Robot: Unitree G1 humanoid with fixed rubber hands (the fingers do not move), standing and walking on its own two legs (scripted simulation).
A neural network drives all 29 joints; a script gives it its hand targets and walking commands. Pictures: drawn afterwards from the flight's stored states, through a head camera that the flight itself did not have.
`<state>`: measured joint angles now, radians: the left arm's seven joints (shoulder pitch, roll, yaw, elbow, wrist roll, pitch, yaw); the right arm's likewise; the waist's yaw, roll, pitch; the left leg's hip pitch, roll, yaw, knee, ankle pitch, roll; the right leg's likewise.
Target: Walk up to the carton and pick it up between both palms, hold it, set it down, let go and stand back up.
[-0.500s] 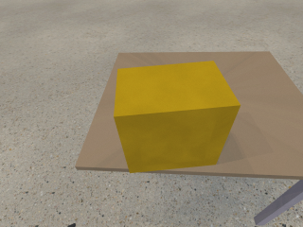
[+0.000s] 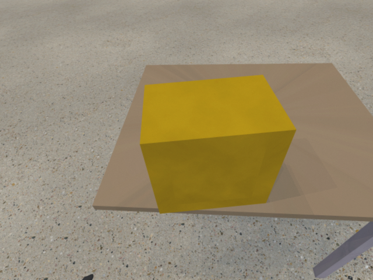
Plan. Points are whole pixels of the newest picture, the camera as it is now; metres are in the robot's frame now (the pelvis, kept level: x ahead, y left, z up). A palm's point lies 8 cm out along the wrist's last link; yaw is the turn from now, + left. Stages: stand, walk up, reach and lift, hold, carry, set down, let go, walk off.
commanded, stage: stand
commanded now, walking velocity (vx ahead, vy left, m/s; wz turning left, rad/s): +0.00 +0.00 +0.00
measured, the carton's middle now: (208, 147) +0.42 +0.00 +0.05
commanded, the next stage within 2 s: none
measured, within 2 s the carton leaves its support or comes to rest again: neither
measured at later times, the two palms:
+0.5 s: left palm out of the picture +0.08 +0.28 -0.10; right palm out of the picture +0.10 -0.26 -0.12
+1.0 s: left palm out of the picture +0.08 +0.28 -0.10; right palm out of the picture +0.10 -0.26 -0.12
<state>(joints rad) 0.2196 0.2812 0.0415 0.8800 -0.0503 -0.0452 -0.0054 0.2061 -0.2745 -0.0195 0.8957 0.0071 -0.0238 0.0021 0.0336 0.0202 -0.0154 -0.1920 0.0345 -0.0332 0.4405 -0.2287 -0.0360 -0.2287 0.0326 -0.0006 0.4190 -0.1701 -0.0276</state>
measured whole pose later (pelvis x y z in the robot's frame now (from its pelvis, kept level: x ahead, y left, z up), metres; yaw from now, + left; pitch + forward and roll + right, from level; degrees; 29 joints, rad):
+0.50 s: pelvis +0.00 +0.00 +0.00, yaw +0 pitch -1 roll +0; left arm 0.21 0.28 0.04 0.89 -0.05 -0.04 -0.01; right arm 0.21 -0.28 -0.02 0.90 0.01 -0.02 0.00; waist 0.03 0.02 -0.01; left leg -0.19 0.03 -0.03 0.44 -0.23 -0.04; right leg -0.23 0.03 0.00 0.42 -0.17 -0.03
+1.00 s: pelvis +0.00 +0.00 +0.00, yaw +0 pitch -1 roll +0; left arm 0.21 0.28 0.04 0.89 -0.05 -0.04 0.00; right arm 0.21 -0.28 -0.02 0.91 0.01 -0.02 0.00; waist 0.03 0.03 -0.01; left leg -0.20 0.03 -0.03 0.44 -0.23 -0.04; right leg -0.23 0.03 0.00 0.41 -0.17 -0.03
